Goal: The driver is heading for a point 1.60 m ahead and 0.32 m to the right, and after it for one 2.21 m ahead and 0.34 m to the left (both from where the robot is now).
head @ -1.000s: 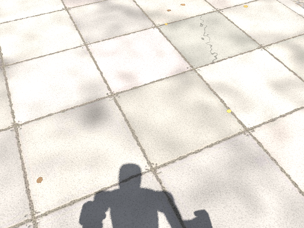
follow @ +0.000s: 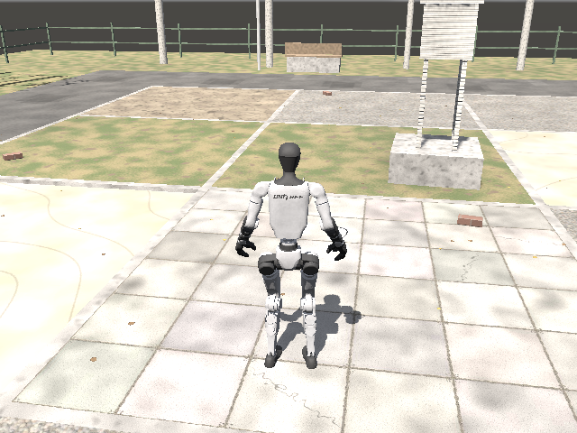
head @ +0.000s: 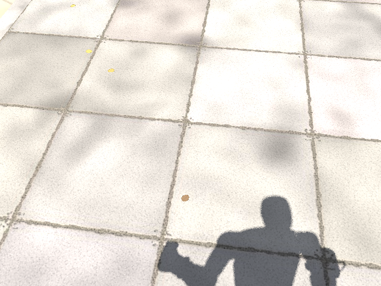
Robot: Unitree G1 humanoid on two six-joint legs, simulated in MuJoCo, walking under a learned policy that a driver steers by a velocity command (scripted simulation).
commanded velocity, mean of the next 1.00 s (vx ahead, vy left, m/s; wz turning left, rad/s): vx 0.00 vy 0.00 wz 0.16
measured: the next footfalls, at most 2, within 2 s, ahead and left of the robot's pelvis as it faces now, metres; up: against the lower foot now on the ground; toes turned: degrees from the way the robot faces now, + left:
left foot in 0.36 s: +0.02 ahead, +0.14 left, +0.00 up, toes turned +4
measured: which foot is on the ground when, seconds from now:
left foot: down 0.00-0.00, up 0.02-0.34, down 0.36-1.00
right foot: down 0.00-1.00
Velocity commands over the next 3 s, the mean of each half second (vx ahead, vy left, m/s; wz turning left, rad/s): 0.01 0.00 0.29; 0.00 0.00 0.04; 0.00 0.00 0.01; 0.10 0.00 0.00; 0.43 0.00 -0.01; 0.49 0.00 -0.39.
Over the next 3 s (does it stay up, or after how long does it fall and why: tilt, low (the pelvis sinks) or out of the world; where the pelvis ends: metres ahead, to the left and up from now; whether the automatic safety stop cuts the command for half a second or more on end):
stays up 0.57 0.03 -0.02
